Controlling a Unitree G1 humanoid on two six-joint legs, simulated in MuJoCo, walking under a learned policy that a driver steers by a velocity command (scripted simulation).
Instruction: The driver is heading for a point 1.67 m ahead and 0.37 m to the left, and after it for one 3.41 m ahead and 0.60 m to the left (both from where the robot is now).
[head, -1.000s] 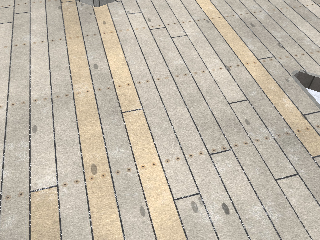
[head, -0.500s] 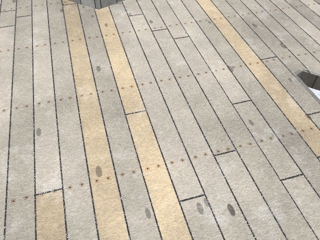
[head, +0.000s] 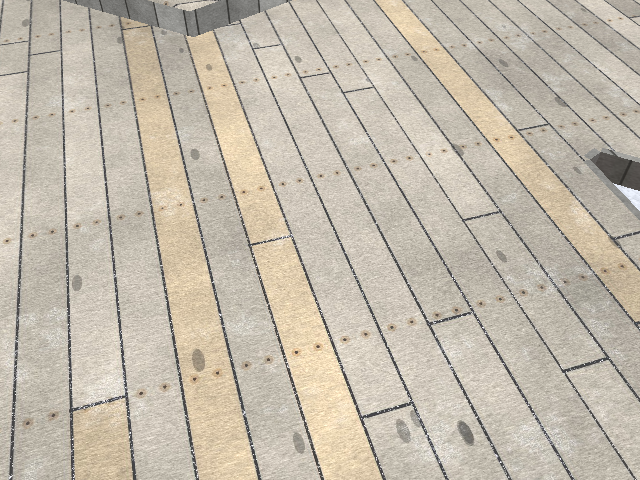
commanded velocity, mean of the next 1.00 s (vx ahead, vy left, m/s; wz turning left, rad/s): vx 0.43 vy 0.00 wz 0.00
